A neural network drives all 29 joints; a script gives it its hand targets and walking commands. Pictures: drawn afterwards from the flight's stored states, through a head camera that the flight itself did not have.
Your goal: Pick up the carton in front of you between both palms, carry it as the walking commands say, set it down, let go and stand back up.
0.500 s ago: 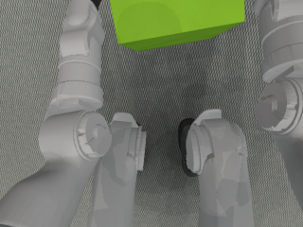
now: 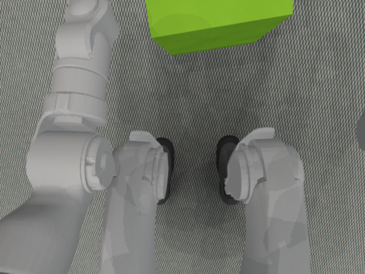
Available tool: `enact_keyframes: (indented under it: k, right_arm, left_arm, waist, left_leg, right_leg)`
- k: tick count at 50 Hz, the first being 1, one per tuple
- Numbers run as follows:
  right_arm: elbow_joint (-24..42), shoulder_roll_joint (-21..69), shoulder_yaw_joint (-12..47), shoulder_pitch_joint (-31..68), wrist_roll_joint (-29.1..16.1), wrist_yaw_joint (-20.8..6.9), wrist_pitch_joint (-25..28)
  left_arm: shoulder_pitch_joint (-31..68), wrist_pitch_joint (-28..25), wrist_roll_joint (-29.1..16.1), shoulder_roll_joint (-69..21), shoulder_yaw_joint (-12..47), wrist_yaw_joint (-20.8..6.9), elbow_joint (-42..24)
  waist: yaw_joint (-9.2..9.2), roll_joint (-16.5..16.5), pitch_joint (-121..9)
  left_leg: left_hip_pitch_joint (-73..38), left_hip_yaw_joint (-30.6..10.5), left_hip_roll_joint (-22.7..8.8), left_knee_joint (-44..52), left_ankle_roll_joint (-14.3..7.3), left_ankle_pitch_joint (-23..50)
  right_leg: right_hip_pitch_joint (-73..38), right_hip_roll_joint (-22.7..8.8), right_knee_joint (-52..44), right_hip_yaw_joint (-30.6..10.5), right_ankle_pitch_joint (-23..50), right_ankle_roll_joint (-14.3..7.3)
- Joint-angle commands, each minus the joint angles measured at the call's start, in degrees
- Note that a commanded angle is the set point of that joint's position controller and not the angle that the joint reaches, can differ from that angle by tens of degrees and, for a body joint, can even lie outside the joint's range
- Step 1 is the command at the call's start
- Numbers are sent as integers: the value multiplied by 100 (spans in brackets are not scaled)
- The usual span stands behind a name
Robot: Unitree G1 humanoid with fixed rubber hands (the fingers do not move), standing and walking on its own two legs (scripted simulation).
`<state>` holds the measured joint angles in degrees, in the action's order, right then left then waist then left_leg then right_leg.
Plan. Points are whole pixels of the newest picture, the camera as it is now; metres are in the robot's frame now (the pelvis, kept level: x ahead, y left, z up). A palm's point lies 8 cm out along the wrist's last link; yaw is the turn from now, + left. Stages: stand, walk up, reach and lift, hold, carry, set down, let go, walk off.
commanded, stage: set down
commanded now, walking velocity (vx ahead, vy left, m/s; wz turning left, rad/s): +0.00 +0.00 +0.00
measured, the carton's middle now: out of the picture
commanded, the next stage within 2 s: let go in 0.80 s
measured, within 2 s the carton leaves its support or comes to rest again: neither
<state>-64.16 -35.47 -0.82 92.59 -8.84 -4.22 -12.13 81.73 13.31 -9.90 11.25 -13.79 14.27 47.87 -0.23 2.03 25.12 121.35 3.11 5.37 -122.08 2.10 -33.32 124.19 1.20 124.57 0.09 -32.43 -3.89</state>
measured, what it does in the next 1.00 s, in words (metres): rises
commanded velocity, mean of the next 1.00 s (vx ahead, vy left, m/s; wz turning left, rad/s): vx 0.00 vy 0.00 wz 0.00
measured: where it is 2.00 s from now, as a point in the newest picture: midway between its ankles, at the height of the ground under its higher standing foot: (194, 181)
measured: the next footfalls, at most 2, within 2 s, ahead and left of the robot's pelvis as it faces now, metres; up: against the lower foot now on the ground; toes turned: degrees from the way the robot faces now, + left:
none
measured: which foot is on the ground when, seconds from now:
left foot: down 0.00-1.00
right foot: down 0.00-1.00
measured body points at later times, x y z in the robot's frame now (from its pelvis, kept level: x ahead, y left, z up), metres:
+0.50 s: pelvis +0.03 +0.00 +0.14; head +0.38 -0.05 +0.42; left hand +0.58 +0.13 +0.01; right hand +0.59 -0.27 +0.01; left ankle +0.12 +0.11 -0.35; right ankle +0.12 -0.10 -0.35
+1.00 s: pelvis +0.05 -0.01 +0.28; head +0.37 -0.06 +0.60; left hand +0.55 +0.14 +0.17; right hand +0.56 -0.28 +0.15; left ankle +0.12 +0.11 -0.35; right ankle +0.11 -0.10 -0.35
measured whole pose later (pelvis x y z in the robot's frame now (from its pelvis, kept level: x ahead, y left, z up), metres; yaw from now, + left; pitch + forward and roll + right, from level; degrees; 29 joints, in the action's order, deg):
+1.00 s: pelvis +0.05 -0.01 +0.28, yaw -3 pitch +42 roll +3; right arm -50.1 -23.0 -15.6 65.1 7.4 -5.8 -12.4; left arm 53.1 14.1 2.0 6.2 -16.4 6.7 31.4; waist -1.7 1.2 2.1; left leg 82.7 -1.6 3.7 -58.2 1.4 -17.9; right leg 85.0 3.5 60.5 -2.2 -17.5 -2.6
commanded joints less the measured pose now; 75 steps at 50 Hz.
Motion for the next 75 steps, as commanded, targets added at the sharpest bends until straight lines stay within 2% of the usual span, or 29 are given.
enact_keyframes:
  k: [1,2,3,10,11,14,15,16,22,24,25,26,27,29,35,36,40,44,48,49,51,53,62,63,65,69,71,72,75]
  right_arm:
    - [38,-79,114,1357,-52,-96,-86]
    - [476,-111,-249,1294,302,-40,-5]
    - [499,-199,-359,1278,245,-1,36]
    - [537,-225,-1078,884,972,81,189]
    - [561,30,-863,823,720,37,158]
    - [1189,-354,-1309,832,836,75,167]
    - [1642,-436,-1043,1037,667,65,115]
    - [1743,-514,-1084,606,818,49,160]
    - [1585,-231,-1008,723,596,-167,-36]
    - [1845,-122,-688,678,484,-220,-48]
    - [1506,-197,-821,502,575,-265,-40]
    - [1440,-192,-965,24,545,-231,-22]
    - [1370,-10,-825,205,622,-276,-24]
    - [779,166,-1324,-527,963,-286,-55]
    - [1033,159,-1576,-137,1326,-395,266]
    - [1136,36,-1689,284,1272,-345,228]
    - [2106,-43,-1638,296,1218,-294,168]
    - [1598,270,-1602,-1802,1759,-116,-73]
    - [2442,830,-1570,-2692,1800,-19,148]
    - [2532,953,-1474,-2559,1667,56,252]
    - [2598,1315,-1496,-3206,1574,167,445]
    - [2300,1422,-1682,-3827,1565,216,535]
    - [3146,1484,-1347,-5916,1145,136,1008]
    - [3150,1527,-1246,-6236,1192,109,991]
    - [3065,1523,-1276,-6762,1056,159,1096]
    - [3485,1858,-719,-7782,1103,188,1186]
    - [3796,1677,-1147,-8031,1141,153,1269]
    - [3638,1923,-834,-8052,938,127,1210]
    - [3768,1641,-686,-8947,870,150,1252]
  left_arm:
    - [1124,36,661,551,-705,-103,-136]
    - [1208,-85,597,506,-659,-167,-731]
    - [1110,-121,712,521,-751,-200,-683]
    - [526,-150,791,187,-652,-398,-603]
    - [411,-121,873,199,-710,-365,-566]
    - [566,-143,751,323,-563,-284,-1383]
    - [743,-97,768,338,-584,-229,-1942]
    - [474,-28,550,113,-417,-207,-1893]
    - [493,42,654,541,-394,-221,-2074]
    - [51,109,676,303,-726,-191,-1908]
    - [113,107,655,396,-413,-215,-1797]
    - [-414,46,960,177,-599,-259,-2013]
    - [-680,70,817,34,-503,-334,-1438]
    - [-1229,75,1024,-378,-696,-461,-1164]
    - [-439,-149,1198,-130,-860,-634,-1835]
    - [-293,-181,1324,70,-787,-616,-1992]
    - [-366,-48,872,-28,-720,-581,-2701]
    - [-2338,135,1158,-7,-154,-649,-2073]
    - [-3423,-222,1434,-231,-278,-1007,-2179]
    - [-3292,-323,1575,293,-434,-1061,-2038]
    - [-3263,-459,1464,149,-180,-1246,-1803]
    - [-3711,-625,1646,10,-53,-1375,-1825]
    - [-5877,-948,1359,-125,435,-1533,-1914]
    - [-6358,-1022,1373,150,287,-1537,-2023]
    - [-6549,-1064,1347,95,416,-1556,-1974]
    - [-7247,-1278,995,410,682,-1612,-2371]
    - [-7315,-1344,1171,479,598,-1644,-2708]
    - [-7693,-1326,1053,561,566,-1656,-2577]
    - [-8518,-1332,1197,500,626,-1667,-2754]
  waist:
    - [-638,-1069,-7100]
    - [-276,-1143,-7488]
    - [-582,-897,-7873]
    - [163,-988,-8133]
    - [-360,-780,-8037]
    - [44,-549,-8877]
    - [-387,-678,-9467]
    - [169,-829,-9681]
    - [16,-929,-9564]
    - [-416,-1290,-9690]
    - [-18,-1425,-9390]
    - [-389,-601,-9196]
    - [-425,-1099,-9063]
    - [-31,-607,-7991]
    - [-121,-935,-8119]
    - [-518,-222,-8056]
    - [-250,-1108,-9576]
    - [127,-1228,-9155]
    - [92,-1109,-8923]
    - [-282,-1322,-8267]
    - [139,-1071,-7550]
    - [-169,-79,-6709]
    - [-33,-386,-6843]
    - [-475,-354,-6804]
    - [16,-426,-6118]
    - [83,-793,-5722]
    - [64,-472,-5364]
    - [-370,-152,-5267]
    - [-200,146,-4762]
  left_leg:
    - [-2031,465,57,1512,-30,714]
    - [-2045,303,22,1391,-21,1251]
    - [-2142,365,33,1498,33,1486]
    - [-2426,107,40,2599,119,1486]
    - [-2793,207,119,2858,77,1534]
    - [-3350,210,17,2955,153,1814]
    - [-3823,161,91,3152,116,2285]
    - [-3821,120,75,3309,175,2400]
    - [-3851,47,91,3786,34,2338]
    - [-3711,196,136,4154,61,2598]
    - [-3656,-79,143,4340,68,2560]
    - [-3718,257,138,4247,189,2548]
    - [-3347,91,111,4471,96,2468]
    - [-3427,95,55,4754,198,2360]
    - [-4579,-135,-67,5484,140,2567]
    - [-4603,-91,-30,5530,230,2541]
    - [-5281,66,-59,5949,138,2536]
    - [-5276,66,28,6681,145,2829]
    - [-5159,120,-19,7072,96,2898]
    - [-4627,77,-90,7241,3,2844]
    - [-5564,-143,-174,7406,-46,2737]
    - [-5642,-103,-224,7600,66,2636]
    - [-8063,-497,-386,8103,-115,3407]
    - [-8408,-471,-383,8208,-100,3541]
    - [-8504,-441,-468,8331,-45,3471]
    - [-9341,-543,-413,8634,-171,3446]
    - [-9625,-508,-420,8867,-84,3337]
    - [-9830,-579,-455,9028,-125,3523]
    - [-10312,-700,-487,9044,-22,4113]
  right_leg:
    - [-4487,-57,-1971,-418,1163,379]
    - [-4626,-17,-2143,-538,1834,351]
    - [-4803,-21,-2060,-585,2139,331]
    - [-5042,115,-2833,-254,2659,356]
    - [-4983,200,-2955,-222,2376,295]
    - [-5496,176,-3346,-239,2792,291]
    - [-5772,187,-3364,-278,3097,309]
    - [-6372,185,-3491,-255,3448,222]
    - [-6319,168,-3735,-123,3466,343]
    - [-7068,170,-4044,-347,3996,383]
    - [-7046,241,-4044,-147,4230,397]
    - [-7006,167,-4371,-452,3993,313]
    - [-7301,180,-4298,-400,4287,435]
    - [-6513,216,-4872,-438,3723,393]
    - [-6633,162,-5435,-245,3398,362]
    - [-6563,145,-5519,-407,3394,310]
    - [-8592,92,-6051,-274,3708,427]
    - [-9909,107,-6369,-231,4804,447]
    - [-10969,-1,-6931,-648,5666,535]
    - [-10672,-95,-7024,-694,5755,548]
    - [-10047,-45,-7510,-662,4864,585]
    - [-9569,-147,-7809,-832,4086,433]
    - [-9807,-46,-8222,-521,4272,396]
    - [-9816,-47,-8265,-427,3741,444]
    - [-9831,-45,-8703,-481,3977,384]
    - [-10449,-48,-8885,-413,3619,416]
    - [-10394,17,-9070,-385,3420,412]
    - [-10482,-54,-9214,-371,3328,318]
    - [-10591,10,-9321,-315,3533,318]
